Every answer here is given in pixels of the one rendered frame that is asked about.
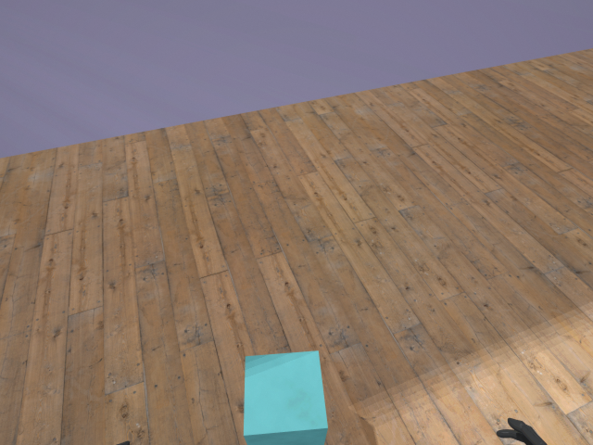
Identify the carton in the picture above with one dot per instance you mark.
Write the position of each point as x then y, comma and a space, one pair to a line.
284, 400

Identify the robot right hand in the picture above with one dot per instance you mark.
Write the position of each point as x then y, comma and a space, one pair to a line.
521, 432

